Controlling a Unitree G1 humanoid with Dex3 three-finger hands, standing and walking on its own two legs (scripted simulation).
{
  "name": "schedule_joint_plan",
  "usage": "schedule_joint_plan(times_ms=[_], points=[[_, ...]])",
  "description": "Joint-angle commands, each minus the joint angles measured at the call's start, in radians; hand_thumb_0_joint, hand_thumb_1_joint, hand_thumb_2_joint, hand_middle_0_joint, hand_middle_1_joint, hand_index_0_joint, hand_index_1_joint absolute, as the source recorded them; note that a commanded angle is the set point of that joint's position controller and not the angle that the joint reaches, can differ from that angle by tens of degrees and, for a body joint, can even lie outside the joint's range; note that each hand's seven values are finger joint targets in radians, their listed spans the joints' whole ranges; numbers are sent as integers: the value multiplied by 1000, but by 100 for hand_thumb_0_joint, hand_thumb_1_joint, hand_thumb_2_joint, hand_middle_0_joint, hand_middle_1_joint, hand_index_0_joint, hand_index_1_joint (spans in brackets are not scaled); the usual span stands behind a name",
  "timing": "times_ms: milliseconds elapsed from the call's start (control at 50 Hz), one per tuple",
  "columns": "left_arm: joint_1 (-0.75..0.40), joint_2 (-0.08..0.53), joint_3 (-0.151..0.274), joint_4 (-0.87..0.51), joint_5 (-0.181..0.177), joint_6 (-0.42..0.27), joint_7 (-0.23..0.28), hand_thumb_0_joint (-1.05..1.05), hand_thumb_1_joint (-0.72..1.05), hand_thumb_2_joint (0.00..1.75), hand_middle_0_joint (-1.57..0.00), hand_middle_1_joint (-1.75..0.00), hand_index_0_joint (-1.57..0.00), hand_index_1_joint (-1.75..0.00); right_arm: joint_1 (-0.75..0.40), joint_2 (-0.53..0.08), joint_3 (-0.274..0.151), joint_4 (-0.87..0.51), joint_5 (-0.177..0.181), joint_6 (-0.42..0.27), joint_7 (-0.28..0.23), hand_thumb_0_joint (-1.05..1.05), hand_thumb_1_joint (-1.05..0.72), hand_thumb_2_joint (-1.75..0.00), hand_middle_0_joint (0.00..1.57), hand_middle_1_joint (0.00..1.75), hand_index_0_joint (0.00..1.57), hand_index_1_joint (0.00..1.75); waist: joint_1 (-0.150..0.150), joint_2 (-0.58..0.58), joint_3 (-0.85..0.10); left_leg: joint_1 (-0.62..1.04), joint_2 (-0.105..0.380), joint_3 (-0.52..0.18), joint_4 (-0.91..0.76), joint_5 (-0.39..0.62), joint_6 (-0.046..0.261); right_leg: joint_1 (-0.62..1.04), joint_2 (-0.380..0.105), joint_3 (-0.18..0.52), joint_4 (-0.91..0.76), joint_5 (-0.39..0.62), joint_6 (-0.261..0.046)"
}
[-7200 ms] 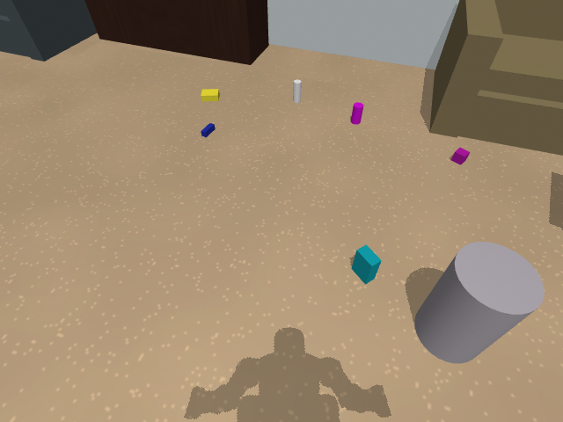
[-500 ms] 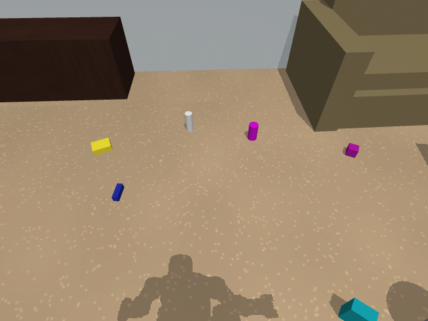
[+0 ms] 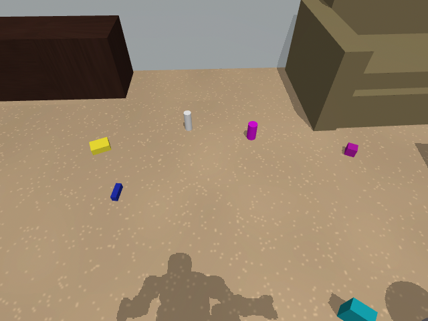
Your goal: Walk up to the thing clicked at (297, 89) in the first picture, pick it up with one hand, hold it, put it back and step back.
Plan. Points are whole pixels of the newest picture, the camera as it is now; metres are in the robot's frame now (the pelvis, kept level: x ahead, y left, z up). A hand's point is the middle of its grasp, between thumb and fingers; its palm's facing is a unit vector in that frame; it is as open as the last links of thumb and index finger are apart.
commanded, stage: stand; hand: left
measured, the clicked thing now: (188, 120) +1.45 +0.19 -0.71
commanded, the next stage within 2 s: walk up in 0.40 s
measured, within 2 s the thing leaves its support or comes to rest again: neither
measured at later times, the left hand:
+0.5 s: hand out of the picture +0.07 +0.26 -0.15, palm faces -0.01 -0.94 -0.33, open 7.3 cm
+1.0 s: hand (79, 312) +0.19 +0.32 -0.19, palm faces -0.02 -0.94 -0.34, open 7.4 cm
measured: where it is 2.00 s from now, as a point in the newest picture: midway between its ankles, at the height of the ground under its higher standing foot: (222, 235)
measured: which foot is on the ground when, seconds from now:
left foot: down 0.00-0.60, up 0.62-0.86, down 0.88-1.00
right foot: down 0.00-0.90, up 0.92-1.00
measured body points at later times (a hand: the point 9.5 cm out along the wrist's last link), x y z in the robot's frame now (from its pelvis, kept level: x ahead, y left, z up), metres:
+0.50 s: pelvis +0.01 +0.00 +0.00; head +0.00 +0.00 +0.45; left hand +0.07 +0.31 -0.13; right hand +0.08 -0.31 -0.13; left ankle +0.00 +0.13 -0.74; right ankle -0.02 -0.13 -0.74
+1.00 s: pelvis +0.17 +0.04 -0.04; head +0.19 +0.06 +0.41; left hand +0.19 +0.37 -0.17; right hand +0.29 -0.28 -0.13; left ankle +0.27 +0.15 -0.75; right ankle +0.07 -0.11 -0.69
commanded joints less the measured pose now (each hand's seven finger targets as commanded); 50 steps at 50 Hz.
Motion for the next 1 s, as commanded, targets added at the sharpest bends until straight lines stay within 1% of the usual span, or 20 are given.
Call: schedule_joint_plan(times_ms=[0, 360, 380, 420, 480, 540, 560, 580, 600, 640, 680, 720, 780, 820, 840, 860, 880, 900, 940, 980], points=[[-35, 222, 37, -59, -6, -21, 18, 0, 90, 90, -20, -30, -20, -30, -41, -204, -43, -59, 6, -19, -17, 0, -90, -90, 20, 30, 20, 30, 3, -6, -94, 27, 111, -70, -37, 206, 36, 16, -107, 79, -31, 178, -39], [-29, 217, 34, -61, -4, -22, 20, 0, 90, 90, -20, -30, -20, -30, -35, -211, -47, -61, 6, -16, -16, 0, -90, -90, 20, 30, 20, 30, 6, -4, -73, 12, 107, -69, -44, 167, 42, 12, -107, 80, -41, 151, -38], [24, 314, 100, -117, 15, -38, -11, 0, 90, 90, -20, -30, -20, -30, 28, -297, -114, -115, -7, -34, 12, 0, -90, -90, 20, 30, 20, 30, 7, -9, -193, 30, 79, -86, 24, -373, 120, 29, -51, 52, 56, -346, -79], [-24, 295, 106, -124, 27, -37, -30, 0, 90, 90, -20, -30, -20, -30, 25, -307, -126, -114, -20, -34, 28, 0, -90, -90, 20, 30, 20, 30, 2, 34, -26, -115, 104, -155, 0, -598, 140, -166, -61, 90, 123, -542, -98], [-21, 254, 106, -159, 24, -45, -42, 0, 90, 90, -20, -30, -20, -30, 14, -292, -139, -153, -20, -42, 35, 0, -90, -90, 20, 30, 20, 30, 14, 68, 83, -127, 176, -241, -37, -478, 173, -270, -39, 37, 219, -325, -89], [189, 260, 120, -118, 21, -59, -33, 0, 90, 90, -20, -30, -20, -30, -67, -277, -149, -198, -21, -42, 44, 0, -90, -90, 20, 30, 20, 30, 116, 42, -52, -144, 167, -178, 92, -377, 176, 8, -6, -30, 96, -159, -81], [277, 302, 140, -95, 29, -63, -30, 0, 90, 90, -20, -30, -20, -30, -108, -234, -137, -237, -19, -40, 49, 0, -90, -90, 20, 30, 20, 30, 155, -63, -77, -351, 57, -50, 271, -385, 118, 203, -69, 124, -11, -322, -119], [309, 381, 163, -99, 39, -71, -26, 0, 90, 90, -20, -30, -20, -30, -150, -192, -124, -268, -19, -35, 47, 0, -90, -90, 20, 30, 20, 30, 181, -248, 2, -703, -71, 72, 549, -383, 68, 343, -273, 494, -192, -585, -194], [214, 418, 164, -154, 37, -76, -24, 0, 90, 90, -20, -30, -20, -30, -173, -225, -124, -278, -24, -34, 38, 0, -90, -90, 20, 30, 20, 30, 158, -133, 107, -727, -15, -61, 634, -329, 53, 197, -406, 605, -267, -654, -260], [130, 378, 145, -200, 23, -84, -24, 0, 90, 90, -20, -30, -20, -30, -123, -271, -127, -257, -8, -51, 48, 0, -90, -90, 20, 30, 20, 30, 94, -33, 194, -690, 49, -86, 599, -280, 48, 160, -385, 510, -212, -339, -303], [124, 336, 130, -196, 15, -94, -15, 0, 90, 90, -20, -30, -20, -30, -75, -237, -123, -245, -1, -58, 56, 0, -90, -90, 20, 30, 20, 30, 59, -82, 175, -632, 65, -98, 512, -248, 47, 200, -284, 265, -150, 47, -250], [118, 337, 126, -205, 11, -92, -15, 0, 90, 90, -20, -30, -20, -30, -38, -216, -121, -245, 0, -53, 71, 0, -90, -90, 20, 30, 20, 30, 47, -143, 106, -535, 49, -33, 421, -171, 49, 215, -210, 116, -82, 202, -208], [66, 355, 123, -254, 14, -91, -19, 0, 90, 90, -20, -30, -20, -30, 12, -220, -139, -262, 5, -46, 83, 0, -90, -90, 20, 30, 20, 30, 10, -187, 31, -227, 52, 16, 277, -6, 57, -2, -194, 32, -46, 128, -173], [48, 344, 112, -267, 2, -84, -23, 0, 90, 90, -20, -30, -20, -30, 163, -252, -171, -217, -5, -41, 75, 0, -90, -90, 20, 30, 20, 30, -80, -92, -51, 123, 20, 72, 260, 128, 64, -230, -169, -17, 132, 111, -157], [67, 302, 98, -272, 5, -82, -22, 0, 90, 90, -20, -30, -20, -30, 296, -291, -196, -182, -18, -41, 63, 0, -90, -90, 20, 30, 20, 30, -143, 20, -135, 318, 16, 46, 299, 77, 86, -331, -124, -48, 357, 124, -141], [147, 244, 83, -257, -2, -75, -22, 0, 90, 90, -20, -30, -20, -30, 407, -329, -219, -164, -29, -42, 51, 0, -90, -90, 20, 30, 20, 30, -177, 191, -208, 455, 36, -8, 263, -81, 116, -445, -31, -73, 611, -80, -117], [205, 194, 72, -257, -1, -72, -23, 0, 90, 90, -20, -30, -20, -30, 446, -378, -228, -177, -31, -43, 36, 0, -90, -90, 20, 30, 20, 30, -173, 326, -213, 408, 198, -310, 121, -389, 156, -528, 94, 15, 816, -400, -105], [233, 258, 79, -279, -11, -70, -20, 0, 90, 90, -20, -30, -20, -30, 315, -435, -222, -240, -14, -49, 36, 0, -90, -90, 20, 30, 20, 30, -112, 254, -211, 268, 345, -713, -144, -736, 236, -526, 93, 130, 902, -380, -117], [244, 349, 93, -248, -16, -60, -19, 0, 90, 90, -20, -30, -20, -30, 122, -417, -207, -298, 14, -47, 41, 0, -90, -90, 20, 30, 20, 30, -34, 160, -68, 18, 389, -644, -208, -698, 262, -480, -2, 150, 948, -273, -107], [296, 336, 102, -196, -15, -58, -27, 0, 90, 90, -20, -30, -20, -30, 62, -335, -174, -326, 10, -63, 39, 0, -90, -90, 20, 30, 20, 30, 25, 118, 21, -136, 310, -411, -156, -551, 222, -420, -53, 144, 848, -193, -85]])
